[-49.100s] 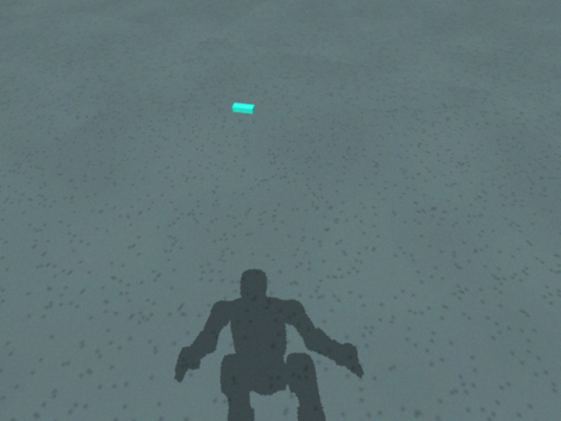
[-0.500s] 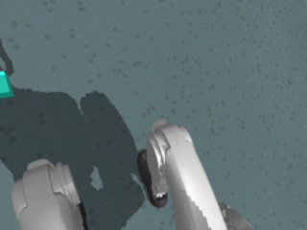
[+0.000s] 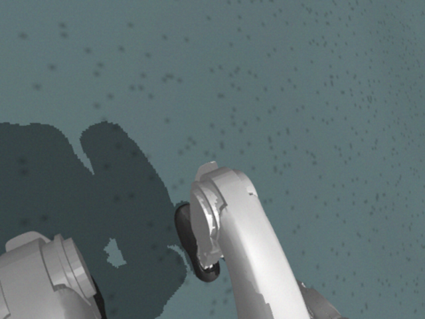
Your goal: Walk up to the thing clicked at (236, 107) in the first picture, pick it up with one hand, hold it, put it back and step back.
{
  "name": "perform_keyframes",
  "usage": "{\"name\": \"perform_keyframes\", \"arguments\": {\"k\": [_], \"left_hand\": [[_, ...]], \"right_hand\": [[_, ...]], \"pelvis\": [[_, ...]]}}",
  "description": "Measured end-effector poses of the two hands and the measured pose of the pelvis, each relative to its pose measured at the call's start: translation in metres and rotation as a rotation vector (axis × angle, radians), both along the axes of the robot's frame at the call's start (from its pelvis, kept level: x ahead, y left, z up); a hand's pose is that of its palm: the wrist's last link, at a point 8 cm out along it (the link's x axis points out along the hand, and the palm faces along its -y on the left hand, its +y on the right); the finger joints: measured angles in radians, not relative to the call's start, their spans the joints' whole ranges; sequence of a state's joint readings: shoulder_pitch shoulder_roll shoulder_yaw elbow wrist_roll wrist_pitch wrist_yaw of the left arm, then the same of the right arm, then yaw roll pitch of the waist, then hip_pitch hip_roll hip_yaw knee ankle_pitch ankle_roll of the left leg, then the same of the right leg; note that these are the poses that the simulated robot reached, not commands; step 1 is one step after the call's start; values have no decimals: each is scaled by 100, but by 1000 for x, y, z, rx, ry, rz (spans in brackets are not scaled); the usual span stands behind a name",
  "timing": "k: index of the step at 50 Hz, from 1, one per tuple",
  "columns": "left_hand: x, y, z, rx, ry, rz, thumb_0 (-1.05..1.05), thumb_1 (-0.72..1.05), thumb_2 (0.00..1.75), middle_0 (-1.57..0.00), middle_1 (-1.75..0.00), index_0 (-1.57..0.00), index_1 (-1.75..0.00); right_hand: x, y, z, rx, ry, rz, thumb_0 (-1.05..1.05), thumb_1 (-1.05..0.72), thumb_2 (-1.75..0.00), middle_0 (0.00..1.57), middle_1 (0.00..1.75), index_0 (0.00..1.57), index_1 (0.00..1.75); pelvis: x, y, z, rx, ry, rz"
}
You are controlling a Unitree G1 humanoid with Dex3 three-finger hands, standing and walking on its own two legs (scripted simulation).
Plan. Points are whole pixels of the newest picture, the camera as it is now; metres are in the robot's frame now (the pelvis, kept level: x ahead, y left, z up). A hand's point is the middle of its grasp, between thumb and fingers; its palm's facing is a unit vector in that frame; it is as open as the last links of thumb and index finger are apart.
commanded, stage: rest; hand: left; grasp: from above
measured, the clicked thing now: out of the picture +0.50 +0.31 -0.27
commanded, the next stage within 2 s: open in 0.48 s
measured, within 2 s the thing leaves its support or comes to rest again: rests again in 0.24 s
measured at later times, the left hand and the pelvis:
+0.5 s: hand out of the picture +0.49 +0.30 -0.26, palm faces -0.47 -0.13 -0.87, open 8.3 cm; pelvis +0.00 +0.00 +0.00, yaw -2 degrees
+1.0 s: hand out of the picture +0.49 +0.30 -0.25, palm faces -0.45 -0.13 -0.88, open 10.5 cm; pelvis +0.00 +0.00 +0.00, yaw -2 degrees
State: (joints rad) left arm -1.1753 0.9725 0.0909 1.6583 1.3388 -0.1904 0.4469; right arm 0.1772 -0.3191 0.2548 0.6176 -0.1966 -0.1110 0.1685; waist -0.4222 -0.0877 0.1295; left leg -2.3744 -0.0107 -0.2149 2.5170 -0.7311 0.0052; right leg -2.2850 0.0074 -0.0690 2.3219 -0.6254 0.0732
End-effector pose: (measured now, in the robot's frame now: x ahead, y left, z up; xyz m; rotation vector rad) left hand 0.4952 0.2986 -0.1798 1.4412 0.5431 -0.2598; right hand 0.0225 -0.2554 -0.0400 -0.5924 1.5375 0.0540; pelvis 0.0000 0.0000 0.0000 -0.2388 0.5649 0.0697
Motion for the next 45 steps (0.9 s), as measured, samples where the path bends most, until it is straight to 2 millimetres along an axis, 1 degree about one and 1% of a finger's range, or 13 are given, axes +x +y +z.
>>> {"name": "perform_keyframes", "arguments": {"k": [11, 21, 32, 37, 45], "left_hand": [[-1, 1, -12, -7, -10, -1, 0, 30, 19, -88, -25, -89, -23], [0, 3, -20, 0, -9, 1, 0, 30, 20, -87, -26, -88, -24], [-1, 4, -20, -4, -9, 15, 0, 30, 21, -85, -28, -86, -26], [0, 4, -19, 1, -11, 8, 0, 28, 25, -79, -33, -81, -31], [4, 5, -13, 3, -35, 11, 0, 14, 40, -65, -45, -67, -44]], "right_hand": [[0, 3, 8, 1, 6, 40, 0, -90, -89, 20, 30, 20, 30], [3, 5, 10, 14, 3, 68, 0, -90, -89, 20, 30, 20, 30], [5, 7, 9, 33, 0, 81, 0, -90, -89, 20, 30, 20, 30], [3, 6, 8, 33, 1, 81, 0, -90, -89, 20, 30, 20, 30], [0, 7, 8, 34, 0, 73, 0, -90, -89, 20, 30, 20, 30]], "pelvis": [[-1, 2, -2, -15, -16, -6], [-1, 4, -3, -24, -27, -13], [-1, 3, -2, -28, -32, -16], [-2, 3, -3, -28, -38, -19], [-3, 3, -3, -28, -38, -22]]}}
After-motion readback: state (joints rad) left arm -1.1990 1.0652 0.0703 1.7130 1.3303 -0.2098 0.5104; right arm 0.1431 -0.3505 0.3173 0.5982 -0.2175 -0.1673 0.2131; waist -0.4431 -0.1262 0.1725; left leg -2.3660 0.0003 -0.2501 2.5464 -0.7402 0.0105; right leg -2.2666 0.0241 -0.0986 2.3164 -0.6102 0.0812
